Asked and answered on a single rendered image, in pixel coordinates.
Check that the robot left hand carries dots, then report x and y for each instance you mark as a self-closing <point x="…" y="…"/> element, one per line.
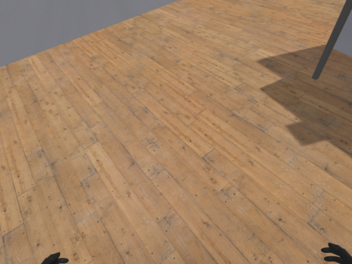
<point x="54" y="259"/>

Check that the robot right hand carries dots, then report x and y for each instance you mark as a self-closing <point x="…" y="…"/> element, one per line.
<point x="344" y="258"/>

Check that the table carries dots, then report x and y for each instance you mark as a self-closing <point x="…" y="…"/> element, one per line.
<point x="333" y="38"/>

